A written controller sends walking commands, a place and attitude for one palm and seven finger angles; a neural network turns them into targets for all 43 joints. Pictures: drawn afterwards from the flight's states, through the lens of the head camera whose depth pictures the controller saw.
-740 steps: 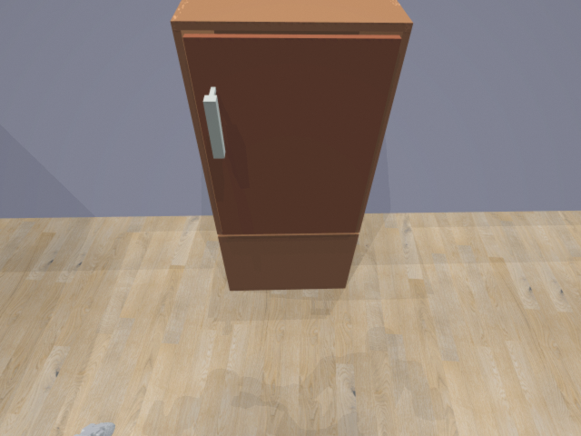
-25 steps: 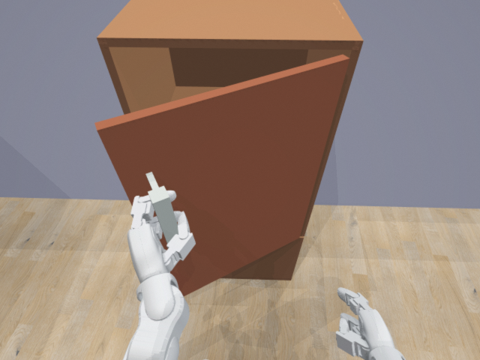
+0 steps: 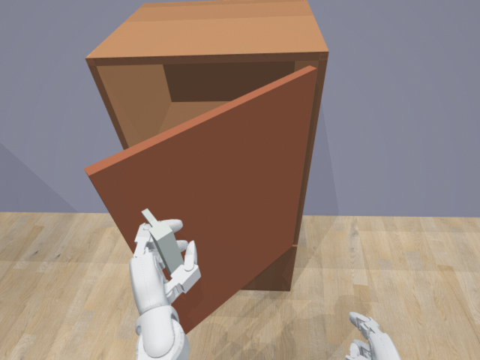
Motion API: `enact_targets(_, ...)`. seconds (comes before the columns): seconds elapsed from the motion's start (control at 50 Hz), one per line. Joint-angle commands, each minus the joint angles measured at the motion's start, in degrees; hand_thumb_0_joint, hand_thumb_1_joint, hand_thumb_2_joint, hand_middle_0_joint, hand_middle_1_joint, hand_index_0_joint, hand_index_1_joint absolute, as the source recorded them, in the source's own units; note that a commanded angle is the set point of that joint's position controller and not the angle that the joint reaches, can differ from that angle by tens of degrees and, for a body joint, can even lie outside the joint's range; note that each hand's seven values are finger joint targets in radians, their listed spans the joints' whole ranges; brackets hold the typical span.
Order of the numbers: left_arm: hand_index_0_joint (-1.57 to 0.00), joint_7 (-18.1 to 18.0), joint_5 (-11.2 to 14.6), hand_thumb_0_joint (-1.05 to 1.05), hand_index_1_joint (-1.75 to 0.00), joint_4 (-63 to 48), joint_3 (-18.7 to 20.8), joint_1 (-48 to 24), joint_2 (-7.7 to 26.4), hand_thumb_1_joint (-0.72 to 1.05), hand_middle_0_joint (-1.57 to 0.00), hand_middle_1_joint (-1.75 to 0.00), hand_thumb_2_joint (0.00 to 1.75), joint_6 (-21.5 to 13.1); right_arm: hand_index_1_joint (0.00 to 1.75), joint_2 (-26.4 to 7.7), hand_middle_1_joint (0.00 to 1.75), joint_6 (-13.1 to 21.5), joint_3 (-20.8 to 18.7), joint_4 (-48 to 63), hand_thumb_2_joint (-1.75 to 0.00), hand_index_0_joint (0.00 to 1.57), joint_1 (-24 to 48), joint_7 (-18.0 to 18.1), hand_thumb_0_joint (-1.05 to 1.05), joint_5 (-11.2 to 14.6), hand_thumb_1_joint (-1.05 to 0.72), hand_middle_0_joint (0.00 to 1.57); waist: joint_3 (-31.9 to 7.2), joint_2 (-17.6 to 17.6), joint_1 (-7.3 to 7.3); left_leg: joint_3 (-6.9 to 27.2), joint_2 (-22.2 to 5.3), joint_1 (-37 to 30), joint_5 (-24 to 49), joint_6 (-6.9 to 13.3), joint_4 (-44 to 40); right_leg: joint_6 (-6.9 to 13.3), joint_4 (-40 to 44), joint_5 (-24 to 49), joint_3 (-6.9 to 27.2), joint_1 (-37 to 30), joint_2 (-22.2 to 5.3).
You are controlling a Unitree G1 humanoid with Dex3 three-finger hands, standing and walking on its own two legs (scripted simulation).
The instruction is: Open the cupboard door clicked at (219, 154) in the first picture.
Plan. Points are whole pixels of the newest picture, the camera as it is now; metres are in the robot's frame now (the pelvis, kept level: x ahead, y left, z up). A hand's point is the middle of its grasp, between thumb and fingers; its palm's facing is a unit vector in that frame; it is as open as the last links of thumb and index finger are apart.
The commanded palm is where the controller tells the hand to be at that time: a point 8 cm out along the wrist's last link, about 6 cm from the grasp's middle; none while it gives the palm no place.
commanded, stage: open thumb and fingers to let go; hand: left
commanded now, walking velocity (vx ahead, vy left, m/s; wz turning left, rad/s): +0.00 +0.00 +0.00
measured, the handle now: (164, 247) +0.28 +0.14 +0.08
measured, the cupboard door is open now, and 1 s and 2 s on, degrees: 43 45 44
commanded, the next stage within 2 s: slide the hand sideways off the handle in 0.62 s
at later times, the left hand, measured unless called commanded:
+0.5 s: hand (187, 264) +0.25 +0.10 +0.08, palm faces +0.38 -0.93 +0.02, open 14.3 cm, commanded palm +0.20 +0.15 +0.08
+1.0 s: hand (177, 292) +0.21 +0.10 +0.08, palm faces -0.12 -0.99 +0.04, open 16.1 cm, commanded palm +0.19 +0.16 +0.08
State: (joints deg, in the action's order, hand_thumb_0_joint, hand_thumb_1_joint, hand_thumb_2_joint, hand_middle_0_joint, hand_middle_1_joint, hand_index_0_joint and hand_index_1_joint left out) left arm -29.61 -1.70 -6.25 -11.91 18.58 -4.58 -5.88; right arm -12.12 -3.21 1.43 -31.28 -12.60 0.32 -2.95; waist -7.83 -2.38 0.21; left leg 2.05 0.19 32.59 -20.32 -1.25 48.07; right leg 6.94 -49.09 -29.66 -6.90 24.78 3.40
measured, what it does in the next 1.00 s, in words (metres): shifts its weight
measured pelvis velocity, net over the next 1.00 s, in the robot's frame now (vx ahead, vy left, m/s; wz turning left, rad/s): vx -0.01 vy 0.05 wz -0.06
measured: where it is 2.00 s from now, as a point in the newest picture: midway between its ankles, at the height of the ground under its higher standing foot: outside the picture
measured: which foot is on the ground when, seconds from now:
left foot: down 0.00-1.00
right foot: down 0.00-1.00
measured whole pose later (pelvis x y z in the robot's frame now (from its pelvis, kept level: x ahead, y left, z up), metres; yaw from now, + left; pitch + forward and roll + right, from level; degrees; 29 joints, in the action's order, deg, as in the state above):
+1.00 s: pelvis -0.01 +0.05 -0.01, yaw -3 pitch +6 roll +0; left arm -5.1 3.9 -11.0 -14.9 24.1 3.6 -14.9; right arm -12.5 0.6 2.3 -24.5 -14.7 -0.3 0.3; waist -6.1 -3.0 -0.2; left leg 0.8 1.9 36.6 -21.4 1.2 52.3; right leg 3.4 -52.8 -29.2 -3.0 29.4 2.7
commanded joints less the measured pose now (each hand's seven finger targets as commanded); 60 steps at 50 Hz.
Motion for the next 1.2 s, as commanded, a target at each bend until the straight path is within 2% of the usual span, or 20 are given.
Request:
enact_targets(0.0, -0.35, 0.57, -1.03, 0.0, -1.27, -12.86, 2.04, -7.82, 0.68, 0.13, -0.35, -1.27, 0.57, -5.51, 0.3, -3.68, 0.3, 3.27, -1.61, 10.33, -0.9, 0.2, 8.4, 0.63, 0.0, 0.07, -0.9, 0.2, -4.45, 8.66, -0.13, 1.17, 1.67, -3.72, 7.15, 2.68, -0.62, -9.46, 14.98, 31.3, 16.34, -1.68, -8.77)
enact_targets(0.14, -0.31, 1.93, 0.58, 0.0, -1.22, -11.77, 4.13, -7.45, 2.02, -0.36, -0.31, -1.22, 0.36, -7.72, 0.3, -4.04, 0.3, 2.94, -1.87, 9.97, -0.9, 0.2, 7.94, 0.94, 0.0, 0.09, -0.9, 0.2, -5.52, 9.39, -0.27, 1.34, 1.73, -2.92, 6.8, 2.74, -0.52, -10.35, 14.56, 34.83, 17.26, -3.0, -9.24)
enact_targets(0.18, -0.3, 2.22, 0.82, 0.0, -1.2, -12.4, 4.24, -6.95, 1.97, -0.5, -0.3, -1.2, 0.3, -8.09, 0.3, -4.13, 0.3, 2.82, -2.06, 10.08, -0.9, 0.2, 7.86, 0.91, 0.0, 0.31, -0.9, 0.2, -6.14, 7.94, -0.19, 1.33, 1.7, -3.49, 7.65, 2.81, -0.53, -10.26, 13.9, 36.34, 16.82, -3.35, -8.97)
enact_targets(0.22, -0.3, 2.27, 1.23, 0.0, -1.2, -11.42, 4.85, -6.69, 2.37, -0.5, -0.3, -1.2, 0.3, -8.24, 0.3, -4.13, 0.3, 2.61, -1.92, 10.01, -0.9, 0.2, 8.19, 1.09, 0.0, 0.27, -0.9, 0.2, -5.71, 8.67, -0.2, 1.37, 1.74, -2.99, 7.41, 2.79, -0.52, -10.29, 13.69, 36.69, 16.7, -3.22, -9.04)
enact_targets(0.28, -0.27, 2.23, 1.45, 0.0, -1.05, -11.7, 5.38, -6.27, 2.55, -0.5, -0.27, -1.05, 0.3, -8.42, 0.3, -4.19, 0.3, 2.54, -2.06, 10.12, -0.9, 0.2, 7.87, 1.14, 0.0, 0.36, -0.9, 0.2, -6.01, 9.01, -0.06, 1.44, 1.8, -3.2, 7.69, 2.84, -0.48, -10.37, 13.52, 37.35, 16.49, -3.52, -8.88)
enact_targets(0.32, -0.26, 2.3, 1.24, 0.0, -0.95, -12.47, 3.41, -5.31, 0.7, -0.5, -0.26, -0.95, 0.3, -8.58, 0.3, -4.13, 0.3, 2.67, -2.0, 10.6, -0.9, 0.2, 8.11, 1.02, 0.0, 0.33, -0.9, 0.2, -6.6, 7.91, -0.07, 1.19, 1.86, -4.17, 8.35, 2.91, -0.68, -10.26, 12.76, 39.07, 15.59, -3.21, -8.76)
enact_targets(0.4, -0.22, 2.02, 0.59, 0.0, -0.75, -11.9, 3.95, -3.71, 1.44, -0.5, -0.22, -0.75, 0.3, -8.31, 0.3, -4.16, 0.3, 2.62, -1.99, 10.91, -0.9, 0.2, 7.94, 1.01, 0.0, 0.21, -0.9, 0.2, -5.99, 9.05, 0.13, 1.09, 1.86, -3.68, 8.27, 2.91, -0.66, -10.18, 12.4, 38.82, 15.17, -2.86, -8.52)
enact_targets(0.58, -0.15, 0.42, -0.26, 0.0, -0.3, -11.92, 1.78, -6.08, -0.68, -0.5, -0.15, -0.3, 0.3, -7.37, 0.3, -4.0, 0.3, 3.04, -1.79, 11.43, -0.9, 0.2, 8.62, 1.06, 0.0, 0.18, -0.9, 0.2, -5.23, 7.74, -0.06, 0.94, 1.81, -5.04, 7.2, 3.03, -0.4, -8.61, 12.74, 29.15, 12.89, 0.72, -7.1)
enact_targets(0.7, -0.15, -0.82, -1.31, 0.0, -0.3, -11.67, -0.9, -6.83, -3.11, -0.5, -0.15, -0.3, 0.3, -6.25, 0.3, -3.91, 0.3, 3.8, -1.62, 11.85, -0.9, 0.2, 9.4, 0.73, 0.0, 0.16, -0.9, 0.2, -5.35, 7.79, 0.04, 0.91, 1.47, -6.19, 6.24, 3.14, -0.82, -7.47, 11.05, 22.58, 9.19, 4.01, -5.36)
enact_targets(0.72, -0.15, 10.09, -5.33, 0.0, -0.3, -13.62, -11.53, -5.96, 2.38, -0.5, -0.15, -0.3, 0.3, -9.18, 0.3, -6.76, 0.3, 3.92, -1.57, 11.27, -0.9, 0.2, 6.26, -0.46, 0.0, 1.2, -0.9, 0.2, -1.17, 9.3, -4.93, 0.75, 1.69, -6.34, 6.79, 4.01, -1.4, -8.72, 9.3, 25.81, 10.13, 7.67, -4.99)
enact_targets(0.74, -0.15, 15.96, -3.09, 0.0, -0.3, -16.95, -7.08, -5.66, 5.84, -0.5, -0.15, -0.3, 0.3, -11.57, 0.3, -5.82, 0.3, 3.98, -2.19, 12.48, -0.9, 0.2, 5.29, -0.49, 0.0, 1.63, -0.9, 0.2, -5.07, 6.96, -2.62, 0.8, 1.32, -6.3, 8.12, 4.2, -1.22, -8.38, 7.83, 28.34, 10.15, 5.34, -4.89)
enact_targets(0.76, -0.15, 20.51, -1.99, 0.0, -0.3, -19.1, -6.55, -5.29, 8.08, -0.5, -0.15, -0.3, 0.3, -13.05, 0.3, -5.92, 0.3, 4.2, -2.13, 13.18, -0.9, 0.2, 5.31, -0.32, 0.0, 1.86, -0.9, 0.2, -7.52, 4.27, -2.15, 0.53, 1.29, -6.96, 8.71, 4.2, -1.07, -7.54, 6.86, 28.79, 10.02, 4.23, -4.76)
enact_targets(0.78, -0.15, 24.63, -0.02, 0.0, -0.3, -20.48, -7.11, -5.38, 8.14, -0.5, -0.15, -0.3, 0.3, -13.93, 0.3, -5.88, 0.3, 4.64, -2.17, 13.97, -0.9, 0.2, 4.56, -0.29, 0.0, 2.37, -0.9, 0.2, -8.25, 2.6, -2.52, 0.41, 1.3, -7.68, 9.16, 4.28, -0.8, -7.46, 6.55, 29.08, 10.11, 4.07, -4.77)
enact_targets(0.8, -0.15, 27.46, 2.14, 0.0, -0.3, -20.2, -5.44, -3.85, 8.98, -0.5, -0.15, -0.3, 0.3, -14.55, 0.3, -5.39, 0.3, 5.22, -1.99, 14.57, -0.9, 0.2, 4.18, -0.18, 0.0, 2.79, -0.9, 0.2, -7.87, 2.75, -2.25, 0.46, 1.1, -7.67, 8.25, 4.1, -0.84, -7.19, 6.9, 27.33, 9.73, 4.29, -4.59)
enact_targets(0.84, -0.15, 29.18, 6.08, 0.0, -0.3, -19.86, -4.74, -1.95, 6.37, -0.5, -0.15, -0.3, 0.3, -14.47, 0.3, -4.95, 0.3, 6.25, -1.53, 16.25, -0.9, 0.2, 4.72, 0.08, 0.0, 3.54, -0.9, 0.2, -6.09, 3.51, -1.68, 0.58, 0.9, -7.3, 6.07, 3.88, -1.61, -6.57, 7.56, 21.8, 8.18, 5.46, -3.55)
enact_targets(0.88, -0.15, 27.14, 7.88, 0.0, -0.3, -17.62, -2.95, -2.4, 5.72, -0.5, -0.15, -0.3, 0.3, -13.63, 0.3, -5.09, 0.3, 7.21, -1.31, 16.64, -0.9, 0.2, 5.08, 0.2, 0.0, 3.81, -0.9, 0.2, -3.2, 5.19, -1.52, 1.33, 0.72, -5.92, 2.52, 3.61, -2.35, -6.1, 8.34, 14.16, 6.99, 7.82, -2.65)
enact_targets(0.92, -0.15, 23.99, 7.01, 0.0, -0.3, -16.84, -1.24, -1.26, 6.4, -0.5, -0.15, -0.3, 0.3, -12.96, 0.3, -5.54, 0.3, 7.37, -1.27, 17.19, -0.9, 0.2, 5.35, 0.0, 0.0, 3.47, -0.9, 0.2, -2.3, 5.96, -0.75, 1.43, 0.7, -4.75, 0.2, 3.5, -2.83, -5.94, 8.2, 9.37, 6.42, 9.46, -2.32)
enact_targets(1.0, -0.15, 20.13, 3.34, 0.0, -0.3, -19.02, -1.62, 3.29, 7.13, -0.5, -0.15, -0.3, 0.3, -11.92, 0.3, -5.54, 0.3, 6.96, -1.43, 18.49, -0.9, 0.2, 4.56, -1.08, 0.0, 3.1, -0.9, 0.2, -4.31, 2.67, 0.03, 1.34, 0.35, -4.94, 0.27, 3.42, -3.17, -5.09, 5.97, 7.82, 5.34, 10.18, -1.81)
enact_targets(1.06, -0.15, 18.79, 2.21, 0.0, -0.3, -20.83, -1.3, 4.97, 8.04, -0.5, -0.15, -0.3, 0.3, -11.21, 0.3, -5.55, 0.3, 6.24, -1.35, 19.43, -0.9, 0.2, 4.12, -1.47, 0.0, 2.89, -0.9, 0.2, -4.29, 2.96, 0.17, 1.26, 0.16, -4.22, -0.3, 3.33, -2.97, -4.94, 5.28, 7.15, 5.2, 10.52, -1.49)
enact_targets(1.18, -0.15, 18.66, 2.72, 0.0, -0.3, -23.72, -0.47, 9.68, 8.64, -0.5, -0.15, -0.3, 0.3, -10.67, 0.3, -5.52, 0.3, 5.65, -1.23, 20.62, -0.9, 0.2, 3.73, -1.59, 0.0, 3.08, -0.9, 0.2, -3.26, 3.33, 0.43, 1.31, -0.05, -2.96, -0.7, 3.25, -2.9, -4.8, 4.89, 6.67, 4.94, 10.21, -1.02)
